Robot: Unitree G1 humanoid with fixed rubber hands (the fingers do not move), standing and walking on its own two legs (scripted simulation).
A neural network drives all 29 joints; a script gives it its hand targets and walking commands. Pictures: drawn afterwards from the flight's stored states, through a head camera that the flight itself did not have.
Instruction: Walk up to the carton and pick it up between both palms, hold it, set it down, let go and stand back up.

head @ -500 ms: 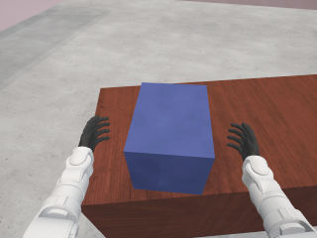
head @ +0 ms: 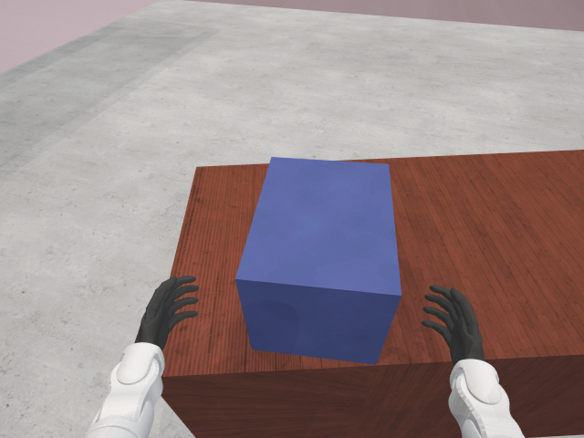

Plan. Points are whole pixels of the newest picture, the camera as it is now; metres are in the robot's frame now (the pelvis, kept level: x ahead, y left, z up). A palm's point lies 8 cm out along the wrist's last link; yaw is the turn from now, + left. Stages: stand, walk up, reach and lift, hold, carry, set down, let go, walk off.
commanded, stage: set down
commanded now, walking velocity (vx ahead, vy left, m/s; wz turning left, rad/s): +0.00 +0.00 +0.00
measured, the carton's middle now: (321, 255) +0.47 -0.05 -0.05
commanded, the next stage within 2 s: let go in 1.80 s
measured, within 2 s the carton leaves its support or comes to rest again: neither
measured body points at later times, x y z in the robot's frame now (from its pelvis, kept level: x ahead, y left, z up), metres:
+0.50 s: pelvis +0.00 +0.01 +0.00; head +0.02 +0.02 +0.45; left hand +0.25 +0.23 -0.03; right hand +0.22 -0.21 -0.04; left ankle +0.01 +0.13 -0.74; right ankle +0.01 -0.13 -0.74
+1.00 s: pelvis +0.02 +0.01 +0.00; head +0.02 +0.01 +0.45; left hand +0.21 +0.22 -0.05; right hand +0.20 -0.22 -0.05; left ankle +0.01 +0.13 -0.74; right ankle +0.01 -0.13 -0.74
